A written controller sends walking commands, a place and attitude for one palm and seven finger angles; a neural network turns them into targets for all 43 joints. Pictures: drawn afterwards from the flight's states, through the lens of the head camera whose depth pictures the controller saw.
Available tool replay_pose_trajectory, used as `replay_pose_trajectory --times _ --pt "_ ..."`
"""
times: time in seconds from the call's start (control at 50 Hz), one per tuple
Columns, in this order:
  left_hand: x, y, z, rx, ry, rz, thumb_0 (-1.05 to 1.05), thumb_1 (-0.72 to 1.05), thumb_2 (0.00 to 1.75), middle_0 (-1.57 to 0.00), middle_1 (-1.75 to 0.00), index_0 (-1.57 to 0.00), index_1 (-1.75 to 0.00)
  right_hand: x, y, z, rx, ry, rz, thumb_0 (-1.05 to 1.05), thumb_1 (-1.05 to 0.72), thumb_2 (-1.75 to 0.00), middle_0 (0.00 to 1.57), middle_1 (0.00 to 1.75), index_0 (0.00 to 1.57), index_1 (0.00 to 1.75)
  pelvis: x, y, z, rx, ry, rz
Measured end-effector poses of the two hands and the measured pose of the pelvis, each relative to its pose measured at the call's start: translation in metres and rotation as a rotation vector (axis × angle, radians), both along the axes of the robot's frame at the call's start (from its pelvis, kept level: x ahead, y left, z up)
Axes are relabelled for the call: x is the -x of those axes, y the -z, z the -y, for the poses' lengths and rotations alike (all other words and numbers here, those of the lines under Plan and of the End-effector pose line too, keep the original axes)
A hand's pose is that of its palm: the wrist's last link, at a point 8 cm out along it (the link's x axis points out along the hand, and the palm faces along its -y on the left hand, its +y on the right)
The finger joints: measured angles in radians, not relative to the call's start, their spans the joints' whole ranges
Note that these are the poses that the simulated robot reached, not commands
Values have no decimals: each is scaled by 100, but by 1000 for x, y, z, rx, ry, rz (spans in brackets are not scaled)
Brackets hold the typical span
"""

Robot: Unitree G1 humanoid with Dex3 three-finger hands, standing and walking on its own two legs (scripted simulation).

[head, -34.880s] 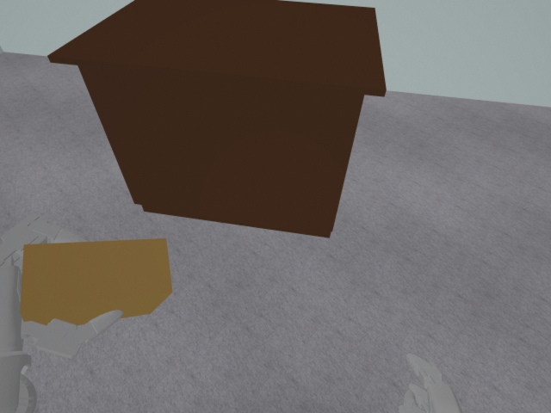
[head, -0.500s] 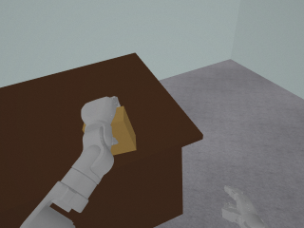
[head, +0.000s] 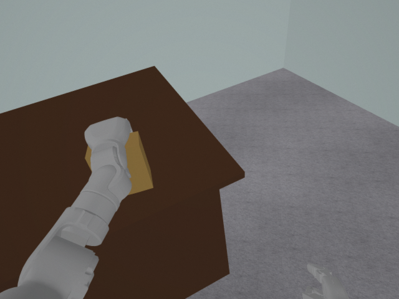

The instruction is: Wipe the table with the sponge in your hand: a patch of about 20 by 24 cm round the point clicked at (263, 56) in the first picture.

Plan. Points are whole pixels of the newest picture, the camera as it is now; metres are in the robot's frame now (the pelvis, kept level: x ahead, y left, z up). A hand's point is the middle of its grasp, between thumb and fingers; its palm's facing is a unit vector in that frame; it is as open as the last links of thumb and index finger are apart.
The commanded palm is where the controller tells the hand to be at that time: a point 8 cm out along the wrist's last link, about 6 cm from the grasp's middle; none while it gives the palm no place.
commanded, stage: wipe forward along the third lane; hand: left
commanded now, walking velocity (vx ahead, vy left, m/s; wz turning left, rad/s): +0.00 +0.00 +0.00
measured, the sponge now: (125, 173) +0.38 +0.21 +0.08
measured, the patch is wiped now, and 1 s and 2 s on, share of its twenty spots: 0.95 1.00 1.00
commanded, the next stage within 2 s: wipe back along the third lane in 1.08 s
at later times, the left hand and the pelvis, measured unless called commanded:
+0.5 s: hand (115, 141) +0.43 +0.22 +0.14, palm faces -0.07 -0.02 -1.00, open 10.1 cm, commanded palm +0.41 +0.25 +0.17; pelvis +0.00 -0.01 +0.00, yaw -2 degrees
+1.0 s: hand (107, 130) +0.47 +0.26 +0.14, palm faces -0.11 -0.03 -0.99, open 10.1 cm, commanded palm +0.46 +0.29 +0.17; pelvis +0.01 +0.00 +0.00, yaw -5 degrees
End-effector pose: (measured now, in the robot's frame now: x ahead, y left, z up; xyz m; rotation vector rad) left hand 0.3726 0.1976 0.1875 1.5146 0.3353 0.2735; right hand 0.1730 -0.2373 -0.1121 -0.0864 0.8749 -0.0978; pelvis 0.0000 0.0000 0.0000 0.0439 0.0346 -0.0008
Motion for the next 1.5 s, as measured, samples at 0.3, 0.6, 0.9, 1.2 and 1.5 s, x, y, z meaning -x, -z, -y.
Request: replay_pose_trajectory --times 0.3,0.6,0.9,1.2,1.5 --pt "-23 -3 -8 -24 2 -25 1 -57 109 -75 -130 -79 -129 40 20 23 17 57 -84 1 -91 -90 20 30 20 30 4 4 11 -6 19 -45" --pt "-49 -3 -25 -18 -19 -48 1 -56 109 -74 -131 -78 -131 81 24 43 50 131 -171 1 -91 -90 20 30 20 30 3 5 14 0 55 -93" --pt "-77 -4 -48 -17 -27 -74 2 -56 109 -74 -131 -78 -131 107 21 46 78 193 -235 1 -91 -90 20 30 20 30 -4 4 7 16 88 -136" --pt "-90 0 -64 -12 10 -53 1 -56 109 -74 -131 -78 -131 98 18 22 71 191 -260 1 -91 -90 20 30 20 30 -19 1 -14 30 89 -151" --pt "-68 2 -67 9 16 72 1 -53 108 -70 -135 -74 -136 11 -9 -31 31 99 -91 1 -91 -90 20 30 20 30 -33 -5 -49 48 80 -86"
